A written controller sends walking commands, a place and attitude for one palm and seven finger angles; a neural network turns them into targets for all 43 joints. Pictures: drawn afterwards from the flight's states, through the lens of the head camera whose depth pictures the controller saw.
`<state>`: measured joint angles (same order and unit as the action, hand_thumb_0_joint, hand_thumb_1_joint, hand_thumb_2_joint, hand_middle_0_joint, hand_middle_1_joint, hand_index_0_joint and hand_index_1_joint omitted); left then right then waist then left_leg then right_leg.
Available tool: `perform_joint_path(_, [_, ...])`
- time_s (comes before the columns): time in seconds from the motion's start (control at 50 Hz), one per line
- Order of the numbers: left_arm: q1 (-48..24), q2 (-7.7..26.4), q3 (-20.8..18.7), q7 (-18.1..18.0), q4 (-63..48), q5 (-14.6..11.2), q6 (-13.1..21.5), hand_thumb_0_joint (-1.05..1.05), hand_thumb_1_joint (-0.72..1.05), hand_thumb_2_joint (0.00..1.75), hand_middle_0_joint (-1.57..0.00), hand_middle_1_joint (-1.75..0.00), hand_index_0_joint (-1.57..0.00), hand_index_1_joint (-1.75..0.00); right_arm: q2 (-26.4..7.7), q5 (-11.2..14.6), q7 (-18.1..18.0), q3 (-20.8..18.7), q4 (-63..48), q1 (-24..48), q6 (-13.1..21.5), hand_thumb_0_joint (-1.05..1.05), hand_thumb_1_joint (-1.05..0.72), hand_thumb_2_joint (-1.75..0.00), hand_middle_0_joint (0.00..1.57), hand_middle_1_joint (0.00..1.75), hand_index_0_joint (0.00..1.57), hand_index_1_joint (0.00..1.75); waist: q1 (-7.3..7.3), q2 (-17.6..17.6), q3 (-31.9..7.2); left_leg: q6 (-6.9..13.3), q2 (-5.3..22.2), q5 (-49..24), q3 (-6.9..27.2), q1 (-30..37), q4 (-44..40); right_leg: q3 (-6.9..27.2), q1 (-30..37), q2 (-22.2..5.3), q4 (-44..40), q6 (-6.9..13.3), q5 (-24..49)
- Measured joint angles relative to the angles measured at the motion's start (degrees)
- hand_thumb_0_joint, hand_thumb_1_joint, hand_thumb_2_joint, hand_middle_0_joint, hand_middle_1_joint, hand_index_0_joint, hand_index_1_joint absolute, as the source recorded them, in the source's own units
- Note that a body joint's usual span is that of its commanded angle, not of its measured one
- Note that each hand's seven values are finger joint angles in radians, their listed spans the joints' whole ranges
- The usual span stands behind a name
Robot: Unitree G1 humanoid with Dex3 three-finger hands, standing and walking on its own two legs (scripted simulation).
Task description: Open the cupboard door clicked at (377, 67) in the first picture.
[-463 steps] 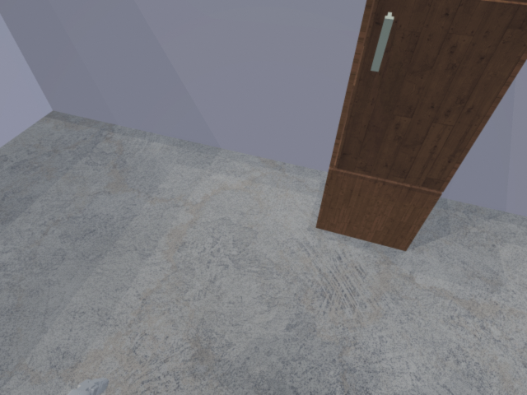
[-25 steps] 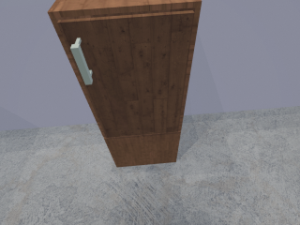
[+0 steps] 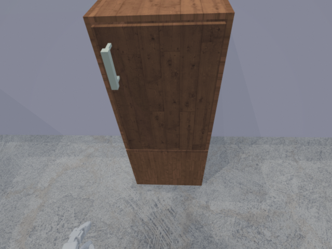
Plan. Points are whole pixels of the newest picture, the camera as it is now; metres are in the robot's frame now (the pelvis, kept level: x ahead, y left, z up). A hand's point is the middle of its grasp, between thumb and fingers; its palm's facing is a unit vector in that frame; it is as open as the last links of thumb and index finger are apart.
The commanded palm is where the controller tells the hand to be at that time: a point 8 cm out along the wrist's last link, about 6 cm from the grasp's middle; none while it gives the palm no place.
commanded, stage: raise the hand with hooked fingers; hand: left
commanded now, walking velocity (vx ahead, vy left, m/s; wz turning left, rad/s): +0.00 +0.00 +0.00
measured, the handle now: (112, 66) +0.59 +0.22 +0.15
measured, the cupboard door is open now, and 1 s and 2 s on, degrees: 0 0 0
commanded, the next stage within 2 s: move the hooked fingers beside the handle in 1.98 s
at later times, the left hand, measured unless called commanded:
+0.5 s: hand (55, 230) +0.15 +0.25 +0.03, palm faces +0.12 -0.99 -0.07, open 9.8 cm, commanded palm +0.14 +0.30 +0.02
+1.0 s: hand (38, 187) +0.22 +0.30 +0.08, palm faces +0.05 -1.00 -0.09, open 12.8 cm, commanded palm +0.19 +0.35 +0.09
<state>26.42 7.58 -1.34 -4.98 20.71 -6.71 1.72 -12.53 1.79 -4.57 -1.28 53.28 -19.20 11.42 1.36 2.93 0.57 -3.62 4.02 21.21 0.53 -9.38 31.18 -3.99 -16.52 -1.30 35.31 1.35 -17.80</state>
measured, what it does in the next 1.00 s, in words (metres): shifts its weight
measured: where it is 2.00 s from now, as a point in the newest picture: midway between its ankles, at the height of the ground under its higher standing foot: outside the picture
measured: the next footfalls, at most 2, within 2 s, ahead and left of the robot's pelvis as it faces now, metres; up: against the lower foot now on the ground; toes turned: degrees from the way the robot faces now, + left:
none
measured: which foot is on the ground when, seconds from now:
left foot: down 0.00-1.00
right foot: down 0.00-1.00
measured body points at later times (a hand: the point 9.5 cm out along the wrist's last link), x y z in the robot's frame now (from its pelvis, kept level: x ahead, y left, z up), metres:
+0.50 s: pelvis -0.07 +0.05 -0.05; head -0.04 +0.07 +0.39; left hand +0.14 +0.31 +0.03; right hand +0.14 -0.16 -0.10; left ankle -0.04 +0.17 -0.73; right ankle +0.01 -0.10 -0.73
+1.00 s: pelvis -0.02 +0.07 -0.02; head -0.01 +0.08 +0.43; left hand +0.21 +0.35 +0.08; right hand +0.16 -0.16 -0.08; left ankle -0.04 +0.17 -0.73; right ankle +0.01 -0.10 -0.73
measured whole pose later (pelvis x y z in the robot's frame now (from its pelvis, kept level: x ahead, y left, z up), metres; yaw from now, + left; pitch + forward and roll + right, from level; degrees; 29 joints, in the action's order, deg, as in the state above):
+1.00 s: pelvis -0.02 +0.07 -0.02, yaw +3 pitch +4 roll -2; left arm 9.5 19.0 -15.4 17.8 -1.9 -15.4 4.6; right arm -15.9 1.6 -4.2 3.2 32.6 -15.8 16.6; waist 1.4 1.4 -3.7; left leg 1.2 -0.5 26.8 2.6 -25.8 48.7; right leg -0.5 -27.4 -2.4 43.1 -2.9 -19.6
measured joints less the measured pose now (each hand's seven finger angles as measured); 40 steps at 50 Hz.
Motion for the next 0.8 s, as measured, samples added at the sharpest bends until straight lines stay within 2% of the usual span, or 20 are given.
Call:
perform_joint_path(0.04, [-1.2,-0.4,-0.7,0.4,-8.8,-1.7,3.0,0.01,0.88,0.88,-0.21,-0.32,-0.2,-0.33,-1.0,0.4,-0.6,-0.5,-3.1,1.5,3.0,0.02,-0.91,-0.9,0.2,0.3,0.2,0.3,-0.68,0.1,-0.9,0.2,-0.9,-0.7,0.5,-2.3,1.4,-0.3,-1.7,-0.9,0.7,-0.4,0.4])
perform_joint_path(0.08, [-4.7,0.1,-2.5,3.0,-12.6,-2.6,8.5,0.01,0.85,0.86,-0.21,-0.34,-0.2,-0.34,-1.6,0.1,-0.6,-0.9,-6.7,3.9,5.2,0.02,-0.91,-0.9,0.2,0.3,0.2,0.3,-1.38,-0.4,-2.2,1.5,-1.4,-0.6,0.5,-6.3,4.4,0.0,-5.4,-1.4,2.9,-0.7,0.7])
perform_joint_path(0.12, [-9.4,1.2,-4.8,7.0,-12.4,-3.6,15.8,0.01,0.81,0.85,-0.21,-0.36,-0.2,-0.37,-1.7,-0.5,0.1,-1.2,-10.5,6.4,6.8,0.02,-0.91,-0.9,0.2,0.3,0.2,0.3,-1.76,-1.6,-3.8,1.9,-1.8,0.2,0.1,-11.6,8.4,0.7,-10.9,-1.7,6.5,-0.8,0.3])
perform_joint_path(0.16, [-12.8,2.2,-6.7,12.6,-10.9,-5.1,22.9,0.01,0.77,0.83,-0.21,-0.39,-0.21,-0.39,-1.9,-0.9,1.6,-1.5,-14.6,8.4,7.7,0.02,-0.91,-0.9,0.2,0.3,0.2,0.3,-1.83,-3.2,-4.9,1.4,-1.8,1.5,-0.4,-17.0,13.1,1.5,-16.4,-1.8,10.9,-0.6,-0.4])
perform_joint_path(0.2, [-14.0,2.9,-7.8,18.6,-9.6,-6.7,27.1,0.0,0.73,0.82,-0.22,-0.41,-0.21,-0.42,-2.6,-0.9,2.9,-1.7,-18.9,9.5,7.8,0.01,-0.91,-0.9,0.2,0.3,0.2,0.3,-1.68,-4.2,-5.3,0.9,-1.7,3.1,-0.7,-21.3,18.0,2.2,-20.8,-1.8,15.1,-0.6,-1.3])
perform_joint_path(0.24, [-12.9,3.2,-8.0,22.5,-9.6,-8.0,26.2,0.0,0.68,0.8,-0.22,-0.44,-0.21,-0.44,-3.5,-0.3,3.3,-1.7,-22.6,9.9,7.0,0.01,-0.91,-0.9,0.2,0.3,0.2,0.3,-1.3,-4.8,-5.6,0.8,-1.9,4.4,-1.0,-24.3,21.8,2.7,-23.6,-1.9,18.3,-1.0,-2.2])
perform_joint_path(0.28, [-10.5,3.2,-7.6,23.9,-10.4,-8.9,22.6,0.0,0.64,0.78,-0.22,-0.47,-0.22,-0.47,-4.1,0.3,3.1,-1.6,-25.6,9.5,5.9,0.01,-0.9,-0.9,0.2,0.3,0.2,0.3,-0.82,-5.0,-5.6,1.3,-2.2,5.2,-1.0,-25.8,24.0,3.0,-24.9,-2.1,20.0,-1.5,-3.0])
perform_joint_path(0.32, [-8.0,3.0,-7.1,22.8,-11.7,-8.7,19.0,0.0,0.59,0.76,-0.23,-0.5,-0.22,-0.5,-4.2,0.5,2.4,-1.4,-27.6,8.6,5.3,0.01,-0.9,-0.9,0.2,0.3,0.2,0.3,-0.39,-4.9,-5.4,2.0,-2.7,5.7,-0.5,-26.7,25.4,3.2,-25.2,-2.0,20.8,-1.8,-4.0])
perform_joint_path(0.36, [-6.1,3.0,-6.8,20.0,-13.9,-7.6,17.1,0.01,0.54,0.74,-0.23,-0.53,-0.23,-0.53,-3.7,0.3,1.7,-1.0,-28.3,7.3,5.3,0.01,-0.9,-0.9,0.2,0.3,0.2,0.3,-0.06,-4.8,-4.7,2.3,-3.1,5.8,0.4,-27.2,26.2,3.3,-24.8,-1.5,20.9,-1.9,-4.5])
perform_joint_path(0.42, [-5.3,3.9,-6.6,15.5,-19.2,-5.6,17.9,0.01,0.47,0.71,-0.24,-0.57,-0.23,-0.58,-2.4,-0.6,1.2,0.7,-27.4,5.5,5.5,0.01,-0.9,-0.9,0.2,0.3,0.2,0.3,0.22,-4.7,-3.8,2.8,-4.0,6.1,2.0,-27.8,27.5,3.4,-23.9,-0.9,20.5,-2.0,-3.3])
perform_joint_path(0.46, [-6.3,4.7,-6.7,14.3,-22.1,-5.1,19.5,0.01,0.42,0.69,-0.24,-0.6,-0.23,-0.61,-1.7,-1.2,1.3,2.4,-25.8,4.7,5.6,0.01,-0.9,-0.9,0.2,0.3,0.2,0.3,0.43,-4.0,-3.6,3.2,-4.3,6.5,2.9,-28.1,28.5,2.7,-23.3,-1.0,20.3,-2.5,-3.6])
perform_joint_path(0.5, [-8.8,6.1,-6.8,14.9,-23.5,-5.0,20.2,0.01,0.38,0.67,-0.24,-0.63,-0.23,-0.64,-1.0,-1.3,1.5,4.3,-23.9,4.3,5.4,0.01,-0.9,-0.9,0.2,0.3,0.2,0.3,0.36,-3.1,-3.5,3.5,-4.5,6.8,3.3,-28.1,29.1,2.3,-22.7,-1.1,20.0,-2.8,-3.7])
perform_joint_path(0.54, [-12.2,7.6,-6.8,16.8,-23.1,-5.3,19.0,0.01,0.33,0.65,-0.24,-0.66,-0.24,-0.67,-0.1,-1.1,1.5,6.0,-22.3,4.1,5.0,0.02,-0.9,-0.9,0.2,0.3,0.21,0.3,0.02,-2.4,-3.4,3.9,-4.7,6.9,3.4,-27.8,29.0,2.4,-22.1,-1.2,19.5,-3.1,-3.6])
perform_joint_path(0.58, [-15.4,8.7,-6.9,19.5,-21.2,-6.0,15.5,0.01,0.28,0.63,-0.25,-0.69,-0.24,-0.7,0.7,-0.6,1.3,7.3,-21.3,3.8,4.5,0.02,-0.9,-0.9,0.2,0.31,0.21,0.3,-0.48,-1.9,-3.4,4.3,-4.8,6.7,3.0,-27.1,28.2,2.9,-21.4,-1.2,18.4,-3.4,-3.2])
perform_joint_path(0.62, [-17.1,9.3,-7.6,21.4,-19.4,-6.8,10.5,0.01,0.24,0.61,-0.25,-0.72,-0.24,-0.73,1.2,-0.2,1.0,8.0,-21.0,3.1,4.0,0.02,-0.9,-0.9,0.2,0.31,0.21,0.3,-1.08,-1.7,-3.7,4.7,-4.8,6.3,2.2,-26.1,26.7,3.6,-20.6,-1.2,16.9,-3.6,-2.6])
perform_joint_path(0.66, [-17.2,9.5,-8.8,22.1,-18.5,-7.9,6.1,0.0,0.19,0.59,-0.25,-0.75,-0.25,-0.76,1.5,-0.1,0.7,8.2,-21.1,2.3,3.9,0.02,-0.9,-0.9,0.21,0.31,0.21,0.3,-1.64,-1.7,-4.2,5.0,-4.8,5.9,1.4,-24.7,24.8,4.4,-19.6,-1.2,15.3,-3.6,-2.1])
perform_joint_path(0.7, [-16.2,9.3,-10.4,21.5,-18.9,-8.8,3.6,0.0,0.15,0.57,-0.26,-0.78,-0.25,-0.79,1.3,-0.3,0.8,7.8,-21.5,1.4,4.2,0.02,-0.9,-0.9,0.21,0.31,0.21,0.3,-1.93,-1.8,-4.5,5.1,-4.8,5.6,0.8,-23.2,23.1,5.0,-18.4,-1.1,13.7,-3.5,-1.7])
perform_joint_path(0.74, [-14.7,8.9,-11.8,19.9,-20.7,-9.2,3.5,0.0,0.1,0.55,-0.26,-0.81,-0.26,-0.82,0.8,-0.6,1.1,7.1,-21.8,0.5,4.8,0.02,-0.9,-0.9,0.21,0.31,0.21,0.3,-1.86,-1.9,-4.6,5.2,-4.7,5.5,0.5,-21.9,21.7,5.2,-17.1,-1.1,12.4,-3.3,-1.5])
perform_joint_path(0.8, [-13.3,8.8,-13.2,18.1,-23.7,-9.0,5.9,0.0,0.03,0.52,-0.27,-0.86,-0.26,-0.86,-0.5,-1.1,1.6,6.0,-21.7,0.0,5.6,0.02,-0.9,-0.9,0.2,0.31,0.21,0.3,-1.23,-2.1,-4.6,5.3,-4.7,5.6,0.7,-20.5,20.6,4.9,-15.6,-1.1,11.1,-3.3,-1.5])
